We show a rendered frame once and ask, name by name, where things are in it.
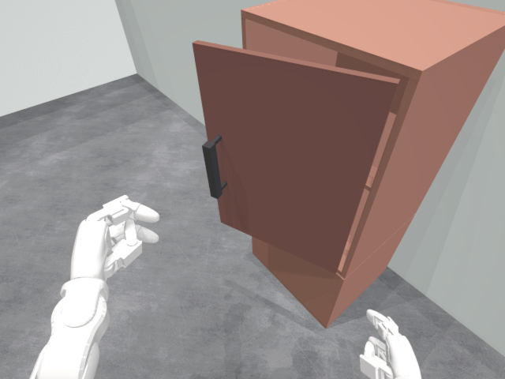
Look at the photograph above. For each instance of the left robot hand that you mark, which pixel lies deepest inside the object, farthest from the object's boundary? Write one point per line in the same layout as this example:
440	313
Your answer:
95	239

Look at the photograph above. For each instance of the left robot forearm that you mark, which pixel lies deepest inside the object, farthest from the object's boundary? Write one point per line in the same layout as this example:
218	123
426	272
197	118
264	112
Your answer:
78	323

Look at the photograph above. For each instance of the cupboard door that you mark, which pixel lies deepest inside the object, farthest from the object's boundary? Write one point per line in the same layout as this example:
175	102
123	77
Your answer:
298	142

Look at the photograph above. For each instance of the handle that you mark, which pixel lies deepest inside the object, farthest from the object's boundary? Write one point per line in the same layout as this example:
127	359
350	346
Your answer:
212	167

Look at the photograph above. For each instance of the right robot hand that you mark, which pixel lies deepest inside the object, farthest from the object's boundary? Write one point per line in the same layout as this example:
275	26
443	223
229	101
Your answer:
393	359

